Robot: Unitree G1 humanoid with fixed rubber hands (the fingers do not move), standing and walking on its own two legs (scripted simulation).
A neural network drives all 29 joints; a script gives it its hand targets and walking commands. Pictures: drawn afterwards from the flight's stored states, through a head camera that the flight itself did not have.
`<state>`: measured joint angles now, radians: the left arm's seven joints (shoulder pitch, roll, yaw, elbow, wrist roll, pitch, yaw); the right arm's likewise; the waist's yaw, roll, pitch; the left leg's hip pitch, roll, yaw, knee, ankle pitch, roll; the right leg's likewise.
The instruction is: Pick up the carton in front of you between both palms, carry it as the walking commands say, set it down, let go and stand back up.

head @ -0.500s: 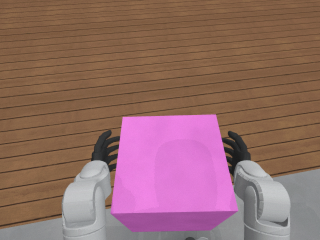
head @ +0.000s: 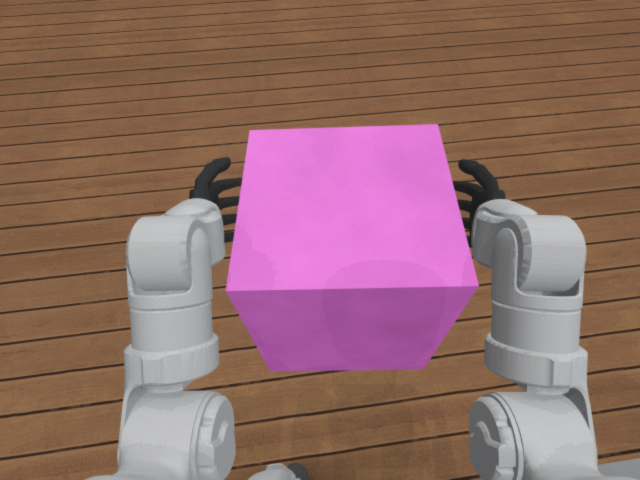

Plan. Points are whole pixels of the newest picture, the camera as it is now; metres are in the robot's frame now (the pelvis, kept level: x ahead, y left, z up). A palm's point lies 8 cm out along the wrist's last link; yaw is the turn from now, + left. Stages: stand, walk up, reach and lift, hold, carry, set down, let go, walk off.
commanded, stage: carry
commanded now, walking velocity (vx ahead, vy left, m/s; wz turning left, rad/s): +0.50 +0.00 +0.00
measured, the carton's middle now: (344, 261) +0.37 +0.01 +0.08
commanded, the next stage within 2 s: none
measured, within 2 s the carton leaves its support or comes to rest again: neither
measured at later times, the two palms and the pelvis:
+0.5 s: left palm (259, 70) +0.72 +0.15 +0.15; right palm (437, 71) +0.72 -0.15 +0.15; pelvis +0.33 -0.01 +0.02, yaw +1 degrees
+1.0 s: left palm out of the picture +1.05 +0.15 +0.23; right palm out of the picture +1.01 -0.15 +0.22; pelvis +0.65 +0.04 +0.09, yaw +0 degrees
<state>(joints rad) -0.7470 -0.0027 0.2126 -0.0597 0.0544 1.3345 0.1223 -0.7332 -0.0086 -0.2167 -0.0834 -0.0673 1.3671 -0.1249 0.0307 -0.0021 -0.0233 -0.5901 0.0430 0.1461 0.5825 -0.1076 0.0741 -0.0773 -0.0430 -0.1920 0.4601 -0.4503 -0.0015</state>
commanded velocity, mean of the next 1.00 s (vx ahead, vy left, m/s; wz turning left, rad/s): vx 0.50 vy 0.00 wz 0.00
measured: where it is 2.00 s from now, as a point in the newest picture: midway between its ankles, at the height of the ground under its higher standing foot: (334, 175)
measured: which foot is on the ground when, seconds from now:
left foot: up 0.00-0.00, down 0.02-0.44, up 0.46-0.76, down 0.78-1.00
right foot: down 0.00-0.04, up 0.06-0.40, down 0.42-0.80, up 0.82-1.00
